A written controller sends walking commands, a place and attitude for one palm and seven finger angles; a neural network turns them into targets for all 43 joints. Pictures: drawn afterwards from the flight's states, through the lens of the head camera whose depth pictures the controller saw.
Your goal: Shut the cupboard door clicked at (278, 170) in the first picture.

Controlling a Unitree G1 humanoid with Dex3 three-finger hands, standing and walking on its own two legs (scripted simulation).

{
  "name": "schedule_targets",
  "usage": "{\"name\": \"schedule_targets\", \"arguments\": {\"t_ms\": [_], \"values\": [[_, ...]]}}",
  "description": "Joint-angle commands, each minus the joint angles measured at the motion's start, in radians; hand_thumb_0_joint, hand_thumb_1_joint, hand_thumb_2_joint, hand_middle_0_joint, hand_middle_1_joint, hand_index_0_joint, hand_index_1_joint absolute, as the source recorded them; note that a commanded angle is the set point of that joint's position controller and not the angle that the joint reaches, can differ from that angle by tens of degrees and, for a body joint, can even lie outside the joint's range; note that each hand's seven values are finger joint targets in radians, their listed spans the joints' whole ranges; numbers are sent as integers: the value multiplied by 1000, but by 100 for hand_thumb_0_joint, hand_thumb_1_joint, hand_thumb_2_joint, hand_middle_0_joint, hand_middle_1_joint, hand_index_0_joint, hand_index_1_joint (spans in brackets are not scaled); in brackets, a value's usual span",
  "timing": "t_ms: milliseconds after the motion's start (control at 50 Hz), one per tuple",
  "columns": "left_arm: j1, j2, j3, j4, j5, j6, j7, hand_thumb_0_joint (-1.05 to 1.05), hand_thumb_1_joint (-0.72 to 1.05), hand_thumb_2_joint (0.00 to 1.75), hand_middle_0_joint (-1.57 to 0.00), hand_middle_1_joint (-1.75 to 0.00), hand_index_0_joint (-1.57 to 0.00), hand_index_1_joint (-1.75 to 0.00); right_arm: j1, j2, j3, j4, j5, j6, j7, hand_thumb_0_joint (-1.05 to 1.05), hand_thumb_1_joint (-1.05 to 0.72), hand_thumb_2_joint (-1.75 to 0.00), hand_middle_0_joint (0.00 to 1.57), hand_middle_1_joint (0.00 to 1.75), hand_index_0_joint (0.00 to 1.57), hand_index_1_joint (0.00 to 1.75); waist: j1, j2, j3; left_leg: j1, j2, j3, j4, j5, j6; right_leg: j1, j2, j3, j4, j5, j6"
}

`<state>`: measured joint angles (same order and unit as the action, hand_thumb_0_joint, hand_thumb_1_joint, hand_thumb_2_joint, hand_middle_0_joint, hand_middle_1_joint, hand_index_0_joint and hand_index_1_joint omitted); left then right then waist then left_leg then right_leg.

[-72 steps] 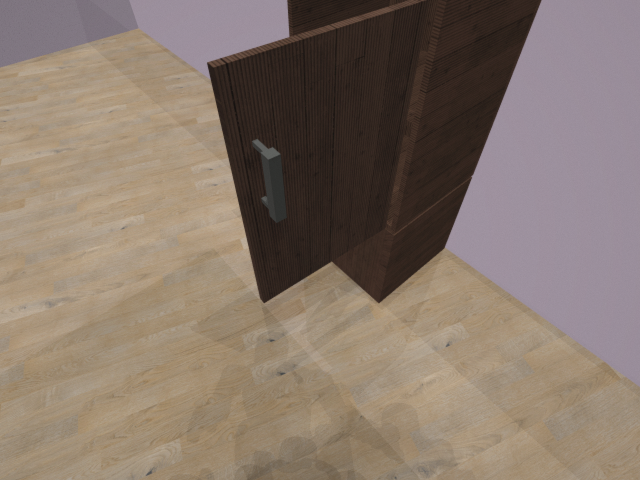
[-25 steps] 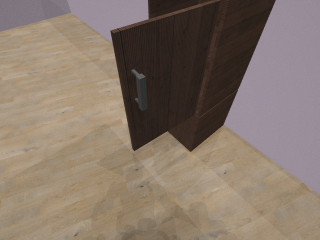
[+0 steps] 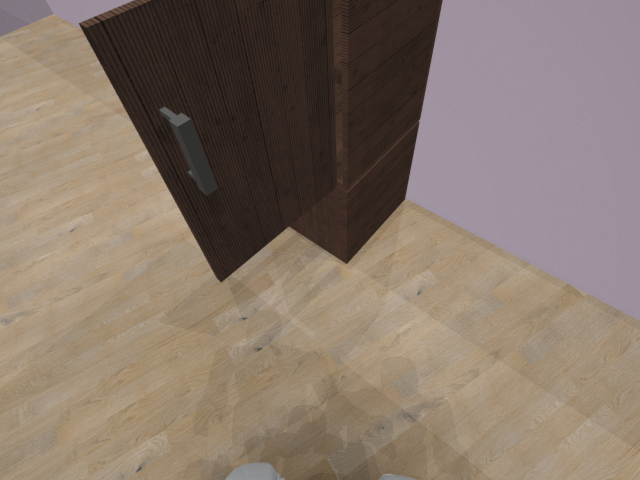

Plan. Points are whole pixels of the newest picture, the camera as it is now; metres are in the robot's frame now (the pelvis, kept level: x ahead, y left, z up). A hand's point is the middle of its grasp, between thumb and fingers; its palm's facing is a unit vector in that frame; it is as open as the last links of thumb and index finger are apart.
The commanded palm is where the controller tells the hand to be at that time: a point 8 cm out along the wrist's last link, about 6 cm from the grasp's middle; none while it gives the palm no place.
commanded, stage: walk to a spot facing it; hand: left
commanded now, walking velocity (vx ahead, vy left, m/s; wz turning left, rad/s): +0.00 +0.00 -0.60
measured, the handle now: (188, 152) +0.55 +0.26 +0.06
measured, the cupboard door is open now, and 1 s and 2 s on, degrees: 86 86 86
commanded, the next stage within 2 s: none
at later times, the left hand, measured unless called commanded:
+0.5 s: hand out of the picture +0.11 +0.22 -0.16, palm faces -0.20 -0.95 -0.25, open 7.4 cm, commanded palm none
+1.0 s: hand (264, 432) +0.19 +0.11 -0.16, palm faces -0.59 -0.78 -0.23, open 7.4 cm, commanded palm none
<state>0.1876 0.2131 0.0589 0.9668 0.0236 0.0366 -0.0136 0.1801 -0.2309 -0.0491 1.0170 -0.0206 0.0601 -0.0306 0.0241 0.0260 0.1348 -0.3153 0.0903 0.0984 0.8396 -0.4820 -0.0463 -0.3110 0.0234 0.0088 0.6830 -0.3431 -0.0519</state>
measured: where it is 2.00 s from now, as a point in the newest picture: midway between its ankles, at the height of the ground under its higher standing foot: outside the picture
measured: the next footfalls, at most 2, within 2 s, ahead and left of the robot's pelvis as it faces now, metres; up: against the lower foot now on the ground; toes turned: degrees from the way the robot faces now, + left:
left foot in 0.46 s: +0.07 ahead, +0.15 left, +0.00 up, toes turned -19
right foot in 0.74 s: -0.01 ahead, -0.14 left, +0.00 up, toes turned -28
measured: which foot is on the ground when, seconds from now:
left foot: up 0.00-0.44, down 0.46-0.74, up 0.76-1.00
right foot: down 0.00-0.46, up 0.48-0.72, down 0.74-1.00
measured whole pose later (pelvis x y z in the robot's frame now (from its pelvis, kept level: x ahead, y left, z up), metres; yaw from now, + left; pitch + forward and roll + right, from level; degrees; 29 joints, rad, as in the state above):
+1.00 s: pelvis +0.01 -0.01 +0.01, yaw -36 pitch +2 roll +1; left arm 0.17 0.25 0.05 0.90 0.03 0.05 -0.01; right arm 0.16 -0.25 -0.05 0.88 -0.01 0.03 -0.02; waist 0.00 -0.06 0.10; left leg -0.38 0.04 0.06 0.77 -0.42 -0.07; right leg -0.35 0.04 0.15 0.56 -0.25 0.00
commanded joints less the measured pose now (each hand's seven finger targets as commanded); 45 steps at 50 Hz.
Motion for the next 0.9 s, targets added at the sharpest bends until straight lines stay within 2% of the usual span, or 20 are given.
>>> {"name": "schedule_targets", "arguments": {"t_ms": [0,80,140,300,380,400,420,440,460,480,500,540,640,680,700,720,740,760,800,880], "values": [[42,225,63,-72,1,-9,38,0,90,90,-20,-30,-20,-30,-93,-107,-36,-125,9,-18,-1,0,-90,-90,20,30,20,30,5,-185,-76,-256,-18,-142,376,4,0,82,-290,479,-398,267,-166],[90,192,57,-68,-4,-28,45,0,90,90,-20,-30,-20,-30,-84,-66,-27,-122,10,-23,0,0,-90,-90,20,30,20,30,4,-93,-212,-215,-39,-123,254,76,-22,232,-224,381,-318,559,-135],[129,193,60,-55,-2,-26,45,0,90,90,-20,-30,-20,-30,-106,-60,-26,-137,15,-25,-4,0,-90,-90,20,30,20,30,20,-160,-233,-222,-53,-117,181,80,-28,302,-206,388,-303,630,-127],[117,210,74,-75,8,-13,42,0,90,90,-20,-30,-20,-30,-157,-69,-26,-177,25,-34,-9,0,-90,-90,20,30,20,30,26,-169,-197,-131,-82,-143,-28,32,-11,220,-203,513,-309,562,-152],[28,202,70,-103,0,-4,39,0,90,90,-20,-30,-20,-30,-28,-85,-29,-148,30,-47,-16,0,-90,-90,20,30,20,30,-43,-151,-223,168,-87,-138,-380,210,6,30,-131,490,-250,419,-62],[20,168,60,-116,-8,-3,34,0,90,90,-20,-30,-20,-30,6,-130,-36,-139,24,-55,-23,0,-90,-90,20,30,20,30,-60,-40,-218,317,3,-209,-492,224,30,-129,-49,413,-188,227,-13],[32,113,48,-137,-22,-3,19,0,90,90,-20,-30,-20,-30,7,-224,-53,-155,5,-66,-28,0,-90,-90,20,30,20,30,-57,263,-204,394,266,-490,-614,207,119,-315,85,228,13,-121,50],[-7,143,51,-154,-11,-8,12,0,90,90,-20,-30,-20,-30,13,-253,-55,-176,-1,-60,-29,0,-90,-90,20,30,20,30,-59,270,-173,279,414,-576,-618,306,219,-302,48,95,235,-278,90],[-29,171,60,-167,-3,-6,4,0,90,90,-20,-30,-20,-30,-17,-239,-46,-194,-11,-58,-32,0,-90,-90,20,30,20,30,-46,142,-138,165,415,-535,-603,383,269,-276,13,91,375,-252,104],[12,143,65,-176,4,-11,-9,0,90,90,-20,-30,-20,-30,-66,-233,-41,-221,-19,-63,-30,0,-90,-90,20,30,20,30,-6,69,-149,86,388,-460,-586,386,274,-237,-14,59,442,-216,113],[-18,144,69,-140,13,1,-13,0,90,90,-20,-30,-20,-30,-65,-194,-33,-206,-23,-68,-25,0,-90,-90,20,30,20,30,-3,148,-130,118,273,-367,-546,542,227,-267,1,50,462,-159,118],[-20,125,59,-149,2,8,-21,0,90,90,-20,-30,-20,-30,-59,-169,-25,-212,-20,-65,-28,0,-90,-90,20,30,20,30,-2,226,-125,151,201,-180,-467,735,176,-267,-19,11,436,-138,118],[-57,111,36,-167,-5,-5,-34,0,90,90,-20,-30,-20,-30,39,-220,-48,-186,-18,-56,-15,0,-90,-90,20,30,20,30,-44,206,-188,219,186,-84,-347,800,123,-69,14,-117,52,-72,91],[26,135,44,-142,-9,-8,-33,0,90,90,-20,-30,-20,-30,13,-229,-52,-194,-8,-51,-7,0,-90,-90,20,30,20,30,5,167,-187,105,174,-50,-250,661,79,119,9,-115,-130,109,67],[107,208,59,-117,-2,-17,-25,0,90,90,-20,-30,-20,-30,-2,-197,-50,-211,3,-49,-2,0,-90,-90,20,30,20,30,43,-3,-217,-34,116,4,-81,449,23,285,-94,25,-241,345,27],[160,337,85,-104,10,-24,-3,0,90,90,-20,-30,-20,-30,-35,-93,-26,-260,14,-50,3,0,-90,-90,20,30,20,30,72,-397,-228,-285,-48,58,199,-146,-32,379,-391,468,-329,668,-98],[206,352,89,-93,-6,-20,15,0,90,90,-20,-30,-20,-30,-65,-126,-20,-271,14,-36,-5,0,-90,-90,20,30,20,30,108,-366,-250,-283,-20,-104,328,-202,-13,334,-432,497,-327,709,-180],[148,355,81,-106,-5,-15,15,0,90,90,-20,-30,-20,-30,-39,-128,-18,-262,22,-36,-1,0,-90,-90,20,30,20,30,66,-323,-188,-300,13,-120,368,-174,-10,224,-428,473,-356,429,-217],[16,265,71,-144,5,-13,27,0,90,90,-20,-30,-20,-30,-53,-135,-24,-228,14,-42,0,0,-90,-90,20,30,20,30,10,-274,-187,-277,14,-118,331,-51,-22,179,-293,401,-306,452,-173],[-3,254,59,-150,6,-13,28,0,90,90,-20,-30,-20,-30,-10,-78,-11,-197,16,-39,10,0,-90,-90,20,30,20,30,-15,-150,-227,-98,-33,-62,58,35,-27,101,-236,322,-276,456,-141]]}}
